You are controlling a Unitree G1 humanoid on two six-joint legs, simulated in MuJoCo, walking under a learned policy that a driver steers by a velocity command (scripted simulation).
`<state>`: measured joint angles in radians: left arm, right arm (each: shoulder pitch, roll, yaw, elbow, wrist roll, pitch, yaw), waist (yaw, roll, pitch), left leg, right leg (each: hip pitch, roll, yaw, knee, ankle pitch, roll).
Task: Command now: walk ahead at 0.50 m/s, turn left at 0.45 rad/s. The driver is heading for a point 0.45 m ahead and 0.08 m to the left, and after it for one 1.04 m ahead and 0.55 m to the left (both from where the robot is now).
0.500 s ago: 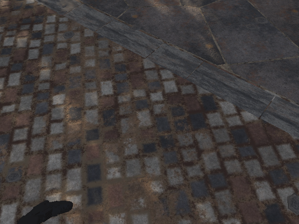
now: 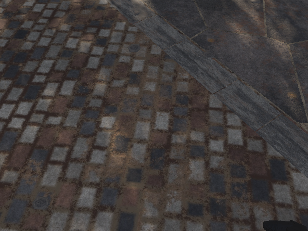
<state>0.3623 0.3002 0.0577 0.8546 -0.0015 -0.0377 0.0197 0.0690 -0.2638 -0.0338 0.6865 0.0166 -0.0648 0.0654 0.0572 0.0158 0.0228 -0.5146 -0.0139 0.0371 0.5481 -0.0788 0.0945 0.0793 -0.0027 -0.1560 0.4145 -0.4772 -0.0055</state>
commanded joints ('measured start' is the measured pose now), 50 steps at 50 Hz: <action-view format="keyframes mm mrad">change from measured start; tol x32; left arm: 1 82 31 -15 -129 34 -33 0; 17 -366 72 -6 -251 -3 -77 -31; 50 -281 143 41 -172 -2 22 -19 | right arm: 1 345 -333 -114 -4 8 1 -24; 50 189 -255 -105 -180 -27 77 -65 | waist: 1 -114 229 -335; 22 -29 99 -75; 24 -42 -297 -343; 50 -109 128 -203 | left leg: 1 891 302 -651 -69 -120 297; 11 246 139 -324 -337 184 202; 20 328 144 -447 -182 -71 91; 26 -219 -23 -223 774 -512 -135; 44 111 58 5 62 -175 -89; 48 632 400 -557 -130 641 265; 50 549 342 -445 -159 508 256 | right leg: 1 -682 25 54 848 145 22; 22 -314 -18 234 6 462 -10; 25 216 -462 867 -2 599 -270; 38 -228 -289 139 -150 721 -217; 46 -208 -258 35 123 624 -84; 48 -696 -14 3 652 -200 86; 50 -740 -33 204 811 -145 76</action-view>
